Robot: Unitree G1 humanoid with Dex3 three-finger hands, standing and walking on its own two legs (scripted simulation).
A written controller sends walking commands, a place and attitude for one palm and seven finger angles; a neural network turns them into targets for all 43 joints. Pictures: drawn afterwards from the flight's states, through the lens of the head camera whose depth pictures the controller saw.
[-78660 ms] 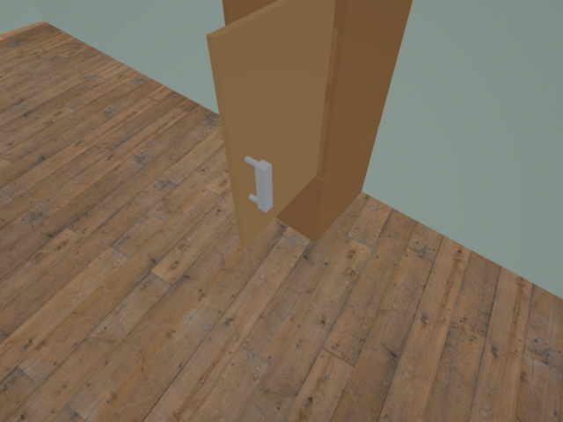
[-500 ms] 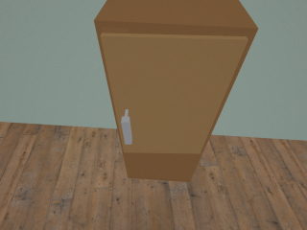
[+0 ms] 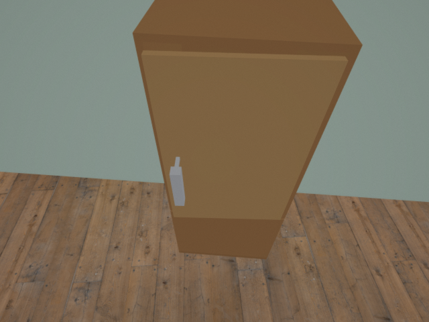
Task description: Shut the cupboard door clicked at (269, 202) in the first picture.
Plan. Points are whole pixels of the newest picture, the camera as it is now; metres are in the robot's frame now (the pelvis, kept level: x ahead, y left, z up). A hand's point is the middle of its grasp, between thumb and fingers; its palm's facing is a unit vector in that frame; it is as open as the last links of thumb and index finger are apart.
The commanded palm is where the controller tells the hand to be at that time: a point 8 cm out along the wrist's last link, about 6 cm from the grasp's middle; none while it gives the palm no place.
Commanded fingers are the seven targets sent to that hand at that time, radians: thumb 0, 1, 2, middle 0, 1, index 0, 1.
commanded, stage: shuffle to correct the standing spot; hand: left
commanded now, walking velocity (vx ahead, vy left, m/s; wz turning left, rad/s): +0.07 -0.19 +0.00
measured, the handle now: (178, 181) +0.48 +0.13 -0.10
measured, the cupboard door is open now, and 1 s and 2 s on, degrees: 3 3 3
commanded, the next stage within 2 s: come to a stop and stand still in 0.36 s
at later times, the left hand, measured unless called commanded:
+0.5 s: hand out of the picture +0.01 +0.10 -0.18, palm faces +0.04 -0.98 -0.19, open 7.4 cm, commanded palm none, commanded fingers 0.00 0.90 0.90 -0.20 -0.30 -0.20 -0.30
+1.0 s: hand out of the picture +0.01 +0.09 -0.18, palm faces +0.07 -0.97 -0.24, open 7.3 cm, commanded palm none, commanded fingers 0.00 0.90 0.90 -0.20 -0.30 -0.20 -0.30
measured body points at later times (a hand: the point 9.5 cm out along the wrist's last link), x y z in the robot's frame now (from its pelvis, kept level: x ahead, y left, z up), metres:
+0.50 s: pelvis +0.03 -0.07 +0.00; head +0.05 -0.07 +0.45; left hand +0.01 +0.15 -0.16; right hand +0.05 -0.30 -0.16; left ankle +0.01 +0.05 -0.69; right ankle -0.02 -0.12 -0.74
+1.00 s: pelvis +0.02 -0.09 +0.00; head +0.02 -0.10 +0.44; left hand +0.01 +0.14 -0.16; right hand +0.09 -0.31 -0.16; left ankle +0.05 +0.02 -0.73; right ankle -0.02 -0.12 -0.74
